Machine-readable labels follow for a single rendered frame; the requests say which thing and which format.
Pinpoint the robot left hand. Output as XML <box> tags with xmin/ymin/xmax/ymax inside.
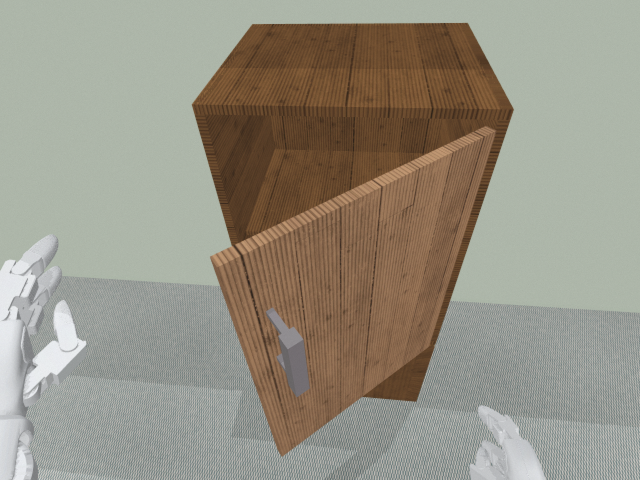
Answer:
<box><xmin>0</xmin><ymin>234</ymin><xmax>87</xmax><ymax>417</ymax></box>

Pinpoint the robot left forearm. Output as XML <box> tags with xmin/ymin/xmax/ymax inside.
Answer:
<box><xmin>0</xmin><ymin>415</ymin><xmax>38</xmax><ymax>480</ymax></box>

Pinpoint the handle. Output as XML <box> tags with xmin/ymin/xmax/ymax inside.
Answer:
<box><xmin>266</xmin><ymin>308</ymin><xmax>310</xmax><ymax>397</ymax></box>

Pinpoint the cupboard door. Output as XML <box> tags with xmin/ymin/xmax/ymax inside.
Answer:
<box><xmin>210</xmin><ymin>126</ymin><xmax>496</xmax><ymax>457</ymax></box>

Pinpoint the robot right hand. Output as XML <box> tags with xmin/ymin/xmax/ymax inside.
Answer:
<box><xmin>470</xmin><ymin>405</ymin><xmax>546</xmax><ymax>480</ymax></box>

